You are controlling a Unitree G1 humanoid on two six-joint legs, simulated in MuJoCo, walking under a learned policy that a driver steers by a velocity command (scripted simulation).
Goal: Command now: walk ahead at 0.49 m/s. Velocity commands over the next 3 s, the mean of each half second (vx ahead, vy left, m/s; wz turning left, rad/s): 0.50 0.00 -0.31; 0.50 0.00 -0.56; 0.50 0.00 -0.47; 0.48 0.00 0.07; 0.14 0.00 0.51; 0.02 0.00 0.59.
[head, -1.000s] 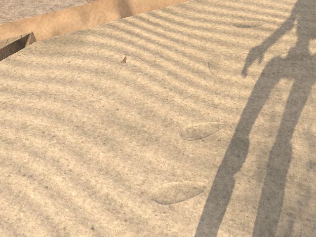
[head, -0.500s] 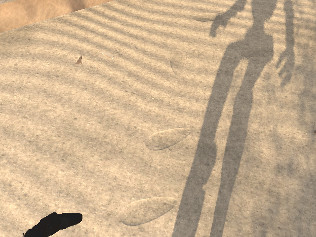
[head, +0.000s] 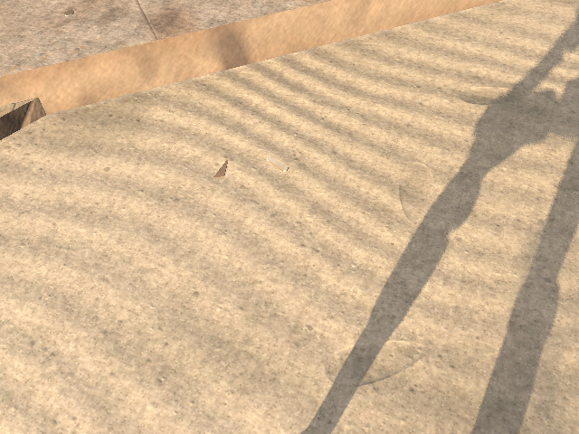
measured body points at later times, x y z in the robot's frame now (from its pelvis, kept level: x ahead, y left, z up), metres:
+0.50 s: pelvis +0.28 +0.04 +0.00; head +0.30 +0.03 +0.45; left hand +0.49 +0.27 -0.10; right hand +0.27 -0.25 -0.13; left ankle +0.25 +0.15 -0.75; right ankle +0.38 -0.15 -0.68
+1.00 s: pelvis +0.53 -0.10 +0.00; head +0.55 -0.13 +0.45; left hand +0.72 +0.13 -0.10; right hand +0.60 -0.42 -0.09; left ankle +0.76 +0.01 -0.68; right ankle +0.47 -0.15 -0.75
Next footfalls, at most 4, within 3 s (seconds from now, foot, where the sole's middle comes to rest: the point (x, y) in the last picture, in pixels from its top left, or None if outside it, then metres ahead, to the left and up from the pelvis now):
0.18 left None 0.29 0.15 -0.78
0.70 right None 0.51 -0.16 -0.78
1.18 left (375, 305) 0.85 -0.12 -0.78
1.68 right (517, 307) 0.87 -0.49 -0.78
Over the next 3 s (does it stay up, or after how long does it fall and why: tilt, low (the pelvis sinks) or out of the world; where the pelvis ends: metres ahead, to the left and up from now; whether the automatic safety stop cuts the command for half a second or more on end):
stays up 1.06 -0.54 -0.01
